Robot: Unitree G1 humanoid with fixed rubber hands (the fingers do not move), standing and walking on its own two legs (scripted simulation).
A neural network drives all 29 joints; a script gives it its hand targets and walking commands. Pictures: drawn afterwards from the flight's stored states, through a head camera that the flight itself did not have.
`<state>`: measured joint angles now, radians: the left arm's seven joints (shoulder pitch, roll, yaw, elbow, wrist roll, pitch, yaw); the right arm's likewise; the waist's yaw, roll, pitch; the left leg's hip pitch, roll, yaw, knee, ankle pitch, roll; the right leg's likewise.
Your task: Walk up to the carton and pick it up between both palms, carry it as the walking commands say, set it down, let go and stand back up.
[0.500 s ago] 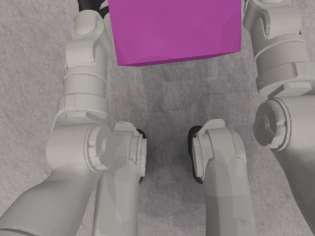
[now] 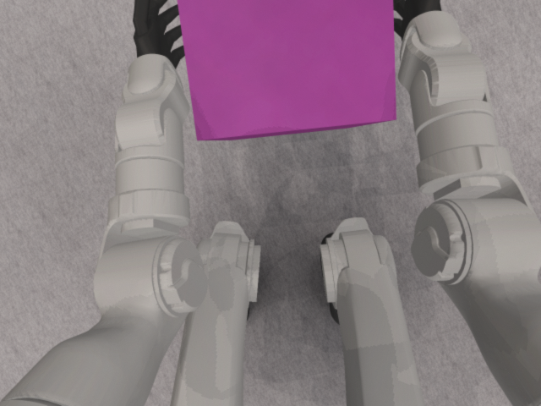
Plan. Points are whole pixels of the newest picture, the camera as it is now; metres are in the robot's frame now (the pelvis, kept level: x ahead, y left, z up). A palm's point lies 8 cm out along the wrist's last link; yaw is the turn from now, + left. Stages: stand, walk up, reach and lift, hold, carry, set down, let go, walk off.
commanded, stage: reach and lift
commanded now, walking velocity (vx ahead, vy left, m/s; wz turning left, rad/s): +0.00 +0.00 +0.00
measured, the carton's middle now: (284, 58) +0.54 -0.02 -0.18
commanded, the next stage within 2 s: none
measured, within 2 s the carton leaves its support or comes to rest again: neither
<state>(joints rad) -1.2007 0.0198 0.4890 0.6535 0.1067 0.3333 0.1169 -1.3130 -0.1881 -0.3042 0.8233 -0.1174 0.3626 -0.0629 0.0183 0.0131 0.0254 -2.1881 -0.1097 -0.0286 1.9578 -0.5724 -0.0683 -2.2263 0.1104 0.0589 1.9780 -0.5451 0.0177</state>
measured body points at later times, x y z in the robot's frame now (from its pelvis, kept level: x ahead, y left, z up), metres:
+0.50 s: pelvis +0.00 +0.00 +0.05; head +0.30 -0.03 +0.39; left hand +0.52 +0.13 -0.03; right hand +0.53 -0.17 -0.04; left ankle +0.10 +0.13 -0.40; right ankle +0.10 -0.11 -0.40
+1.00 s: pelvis +0.01 +0.00 +0.11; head +0.26 -0.03 +0.48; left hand +0.50 +0.14 +0.05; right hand +0.51 -0.16 +0.04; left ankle +0.10 +0.13 -0.40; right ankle +0.10 -0.11 -0.40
